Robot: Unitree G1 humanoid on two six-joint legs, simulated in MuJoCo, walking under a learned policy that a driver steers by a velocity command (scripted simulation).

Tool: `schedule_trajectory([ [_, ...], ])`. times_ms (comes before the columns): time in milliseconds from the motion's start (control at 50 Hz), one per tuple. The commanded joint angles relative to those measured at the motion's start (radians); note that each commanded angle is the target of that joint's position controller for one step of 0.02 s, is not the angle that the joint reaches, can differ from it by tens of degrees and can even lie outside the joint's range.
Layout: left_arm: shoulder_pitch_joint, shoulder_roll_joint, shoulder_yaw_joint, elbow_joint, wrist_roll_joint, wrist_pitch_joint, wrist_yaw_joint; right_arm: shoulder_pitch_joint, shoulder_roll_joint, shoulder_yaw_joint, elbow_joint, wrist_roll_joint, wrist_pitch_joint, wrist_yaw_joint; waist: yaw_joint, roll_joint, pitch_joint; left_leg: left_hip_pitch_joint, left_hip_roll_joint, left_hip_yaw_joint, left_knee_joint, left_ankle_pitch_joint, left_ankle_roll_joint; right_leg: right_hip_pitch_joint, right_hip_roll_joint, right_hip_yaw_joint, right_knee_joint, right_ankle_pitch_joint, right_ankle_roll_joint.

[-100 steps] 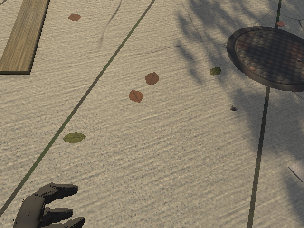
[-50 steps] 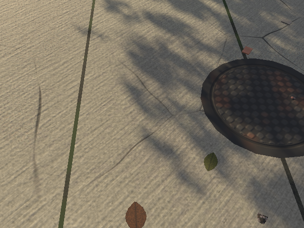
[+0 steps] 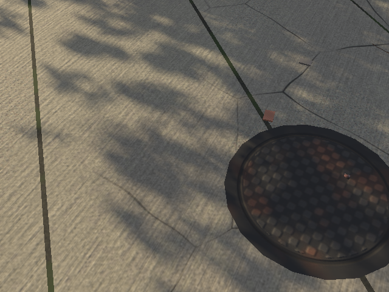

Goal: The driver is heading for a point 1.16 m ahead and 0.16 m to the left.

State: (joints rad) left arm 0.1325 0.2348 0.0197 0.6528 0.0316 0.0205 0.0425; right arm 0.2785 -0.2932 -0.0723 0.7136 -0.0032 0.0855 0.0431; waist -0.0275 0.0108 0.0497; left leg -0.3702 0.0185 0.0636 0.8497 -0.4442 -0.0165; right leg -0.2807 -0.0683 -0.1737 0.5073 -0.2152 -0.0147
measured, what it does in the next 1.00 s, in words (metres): steps on the spot, turning left: left foot, then right foot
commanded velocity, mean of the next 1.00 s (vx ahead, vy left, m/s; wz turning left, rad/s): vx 0.01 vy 0.00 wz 0.38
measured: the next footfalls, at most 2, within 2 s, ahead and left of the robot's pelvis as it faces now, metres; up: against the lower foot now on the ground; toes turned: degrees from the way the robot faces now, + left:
left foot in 0.06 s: +0.02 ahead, +0.10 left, +0.00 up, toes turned +8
right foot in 0.60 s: +0.12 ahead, -0.05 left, +0.00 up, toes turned +34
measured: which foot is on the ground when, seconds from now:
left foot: up 0.00-0.04, down 0.06-0.60, up 0.62-1.00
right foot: down 0.00-0.06, up 0.08-0.58, down 0.60-1.00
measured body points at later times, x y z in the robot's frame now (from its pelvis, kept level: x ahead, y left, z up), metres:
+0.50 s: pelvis +0.00 +0.02 +0.00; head +0.03 +0.04 +0.45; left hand +0.03 +0.33 -0.10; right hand +0.23 -0.20 -0.09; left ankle -0.02 +0.09 -0.73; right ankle +0.10 -0.09 -0.70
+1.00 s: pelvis +0.00 +0.00 +0.01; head +0.05 +0.01 +0.45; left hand -0.02 +0.30 -0.11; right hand +0.24 -0.20 -0.10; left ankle -0.05 +0.09 -0.73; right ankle +0.08 -0.08 -0.73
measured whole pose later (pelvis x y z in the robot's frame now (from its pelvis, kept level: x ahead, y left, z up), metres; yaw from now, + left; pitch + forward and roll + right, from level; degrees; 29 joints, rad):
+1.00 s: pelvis +0.00 +0.00 +0.01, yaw +18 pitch +1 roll +1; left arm 0.25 0.31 0.08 0.77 0.00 0.06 -0.02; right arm 0.14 -0.30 -0.03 0.70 0.00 0.03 -0.04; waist 0.04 -0.01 0.08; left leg -0.23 -0.10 -0.10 0.54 -0.39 -0.01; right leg -0.31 0.13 0.25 0.45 -0.14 -0.02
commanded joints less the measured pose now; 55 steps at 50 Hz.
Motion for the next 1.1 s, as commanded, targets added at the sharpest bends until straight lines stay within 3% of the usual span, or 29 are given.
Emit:
schedule_trajectory([
  [20,0.016,0.170,0.061,-0.044,-0.002,-0.011,-0.007,0.000,-0.052,-0.013,-0.097,0.005,-0.013,0.011,0.022,-0.181,-0.132,0.072,-0.013,0.041,-0.171,0.027,0.030,0.110,-0.261,0.137,-0.066,0.269,-0.134],
  [40,0.015,0.175,0.067,-0.040,-0.009,-0.008,-0.011,0.034,-0.051,-0.015,-0.089,0.004,-0.019,0.009,-0.004,-0.142,-0.135,0.154,-0.032,0.049,-0.286,0.105,0.046,0.063,-0.246,0.094,0.005,0.206,-0.090],
  [60,0.057,0.166,0.071,-0.024,-0.009,-0.004,-0.017,0.065,-0.086,-0.025,-0.075,-0.008,-0.030,0.001,-0.017,-0.022,-0.107,0.228,-0.015,-0.053,-0.427,0.199,0.065,-0.038,-0.197,0.034,0.142,0.040,-0.016],
  [80,0.104,0.102,0.058,-0.044,0.001,0.007,-0.025,0.075,-0.213,-0.049,-0.091,-0.015,-0.042,-0.015,0.010,0.273,-0.066,0.307,0.245,-0.446,-0.533,0.420,0.129,-0.296,-0.066,-0.047,0.420,-0.354,0.073],
  [100,-0.065,0.099,0.045,-0.129,0.003,0.024,-0.015,0.134,-0.311,-0.082,-0.102,-0.022,-0.041,-0.020,-0.071,0.313,-0.031,0.236,0.356,-0.665,-0.544,0.691,0.283,-0.444,0.070,0.127,0.550,-0.475,0.084],
  [120,-0.085,0.113,0.045,-0.124,-0.001,0.027,-0.011,0.134,-0.265,-0.074,-0.094,-0.020,-0.036,-0.025,-0.058,0.169,-0.028,0.260,0.316,-0.574,-0.531,0.633,0.297,-0.460,0.036,0.208,0.625,-0.400,0.076],
  [140,-0.058,0.122,0.048,-0.103,-0.012,0.021,-0.014,0.063,-0.233,-0.063,-0.105,-0.012,-0.029,-0.033,-0.020,0.127,-0.013,0.232,0.254,-0.494,-0.529,0.542,0.272,-0.449,0.026,0.228,0.618,-0.286,0.065],
  [180,-0.006,0.150,0.057,-0.062,0.004,0.007,-0.019,-0.057,-0.188,-0.051,-0.138,0.001,-0.023,-0.044,0.022,0.117,-0.043,0.232,0.152,-0.410,-0.509,0.553,0.222,-0.409,0.033,0.221,0.619,-0.143,0.064],
  [240,0.022,0.143,0.053,-0.040,0.005,0.015,-0.028,-0.030,-0.179,-0.048,-0.130,0.008,-0.028,-0.039,0.017,0.067,-0.104,0.264,0.119,-0.408,-0.482,0.603,0.209,-0.376,0.052,0.230,0.609,-0.103,0.075],
  [380,-0.041,0.156,0.042,-0.053,-0.004,0.013,-0.022,0.018,-0.217,-0.065,-0.127,-0.008,-0.027,-0.043,-0.027,0.105,-0.085,0.289,0.097,-0.588,-0.475,0.427,0.225,-0.378,0.100,0.279,0.391,-0.116,0.067],
  [480,-0.020,0.164,0.037,-0.035,-0.019,0.003,-0.018,-0.006,-0.196,-0.051,-0.123,-0.019,-0.030,-0.039,-0.022,0.121,-0.107,0.223,0.085,-0.601,-0.435,0.588,0.212,-0.212,0.115,0.261,0.292,-0.138,0.037],
  [540,0.016,0.165,0.035,-0.028,-0.030,-0.003,-0.016,-0.040,-0.187,-0.043,-0.119,-0.020,-0.028,-0.036,0.000,0.130,-0.105,0.179,0.073,-0.626,-0.422,0.656,0.194,-0.076,0.128,0.250,0.172,-0.162,0.014],
  [580,0.076,0.153,0.033,-0.010,-0.026,-0.012,-0.008,-0.074,-0.173,-0.034,-0.114,-0.005,-0.029,-0.042,0.048,0.105,-0.093,0.114,0.036,-0.618,-0.396,0.544,0.141,0.084,0.121,0.245,-0.057,-0.035,-0.007],
  [600,0.069,0.174,0.036,-0.011,-0.015,-0.018,0.000,-0.052,-0.143,-0.024,-0.109,0.000,-0.034,-0.046,0.039,0.031,-0.092,0.052,-0.010,-0.574,-0.346,0.349,0.093,0.170,0.042,0.328,-0.166,0.009,-0.029],
  [620,0.028,0.225,0.036,-0.039,-0.003,-0.020,0.007,0.038,-0.067,-0.004,-0.100,-0.007,-0.040,-0.046,-0.015,-0.191,-0.123,-0.009,-0.127,-0.407,-0.156,-0.003,0.041,0.239,-0.200,0.584,-0.257,0.053,-0.083],
  [640,0.035,0.284,0.052,-0.035,-0.003,-0.011,-0.004,0.011,-0.159,-0.029,-0.107,-0.015,-0.036,-0.056,0.016,-0.223,-0.086,-0.084,-0.237,-0.260,-0.014,-0.167,0.026,0.136,-0.292,0.730,-0.249,0.208,-0.213],
  [660,0.063,0.237,0.046,-0.019,-0.015,-0.011,-0.013,-0.005,-0.180,-0.036,-0.090,-0.027,-0.035,-0.060,0.018,-0.132,-0.081,-0.059,-0.180,-0.276,0.097,-0.131,0.015,0.102,-0.283,0.691,-0.235,0.235,-0.242],
  [680,0.029,0.163,0.022,-0.014,-0.021,-0.015,-0.021,-0.016,-0.150,-0.028,-0.068,-0.022,-0.035,-0.054,0.008,-0.092,-0.069,-0.007,-0.162,-0.297,0.098,-0.062,0.008,0.053,-0.210,0.600,-0.230,0.210,-0.211],
  [700,-0.014,0.121,0.007,-0.012,-0.013,-0.019,-0.025,-0.007,-0.105,-0.012,-0.047,-0.013,-0.032,-0.047,-0.008,-0.106,-0.067,0.052,-0.151,-0.290,0.069,-0.009,-0.005,0.023,-0.134,0.511,-0.233,0.184,-0.169],
  [720,-0.036,0.115,0.002,-0.001,-0.012,-0.021,-0.025,0.005,-0.079,-0.001,-0.036,-0.017,-0.026,-0.040,-0.023,-0.165,-0.067,0.076,-0.122,-0.233,0.004,0.020,-0.016,0.031,-0.081,0.472,-0.236,0.163,-0.141],
  [760,0.012,0.192,0.035,0.019,-0.015,-0.007,-0.034,-0.041,-0.098,0.001,-0.038,-0.015,-0.025,-0.045,0.011,-0.214,-0.041,0.028,-0.119,-0.115,-0.079,-0.016,-0.031,0.099,-0.032,0.495,-0.193,0.234,-0.138],
  [800,0.104,0.250,0.067,0.039,-0.024,0.004,-0.044,-0.091,-0.104,0.003,-0.051,-0.009,-0.028,-0.058,0.051,-0.183,-0.053,-0.048,-0.124,-0.118,-0.092,-0.048,-0.033,0.198,-0.063,0.583,-0.162,0.292,-0.167],
  [940,0.093,0.242,0.107,0.049,-0.025,0.021,-0.057,-0.102,-0.089,0.017,-0.065,0.007,-0.060,-0.084,0.039,-0.162,-0.116,0.023,-0.129,-0.158,-0.214,-0.009,0.002,0.189,-0.047,0.728,-0.169,0.258,-0.172],
  [1000,0.007,0.231,0.112,0.032,-0.035,0.031,-0.061,0.006,-0.089,0.017,-0.032,0.001,-0.074,-0.101,-0.033,-0.144,-0.113,0.282,-0.123,-0.149,-0.519,0.160,0.034,-0.011,0.036,0.698,-0.140,0.068,-0.076],
  [1020,0.024,0.184,0.101,0.021,-0.040,0.028,-0.057,0.015,-0.163,0.000,-0.030,-0.012,-0.078,-0.112,-0.018,-0.034,-0.110,0.401,0.033,-0.286,-0.637,0.109,0.071,-0.160,0.121,0.616,-0.045,-0.150,-0.006],
  [1040,0.081,0.120,0.089,0.008,-0.045,0.023,-0.052,-0.065,-0.256,-0.016,-0.068,-0.020,-0.072,-0.113,0.017,0.208,-0.104,0.408,0.316,-0.577,-0.703,0.025,0.169,-0.304,0.272,0.365,0.220,-0.313,0.034],
  [1060,0.073,0.217,0.108,0.030,-0.006,0.024,-0.042,-0.125,-0.224,-0.009,-0.078,-0.036,-0.066,-0.106,0.023,0.125,-0.037,0.232,0.377,-0.538,-0.680,0.156,0.238,-0.307,0.179,0.301,0.409,-0.321,0.041],
  [1080,0.081,0.239,0.120,0.045,-0.003,0.029,-0.047,-0.153,-0.141,0.015,-0.091,-0.035,-0.069,-0.101,0.049,0.071,-0.020,0.180,0.321,-0.448,-0.645,0.297,0.237,-0.252,0.152,0.295,0.516,-0.279,0.037],
  [1100,0.115,0.224,0.119,0.066,-0.001,0.038,-0.056,-0.188,-0.095,0.030,-0.094,-0.030,-0.072,-0.098,0.076,0.060,-0.003,0.165,0.250,-0.330,-0.616,0.398,0.208,-0.244,0.144,0.285,0.596,-0.228,0.037],
])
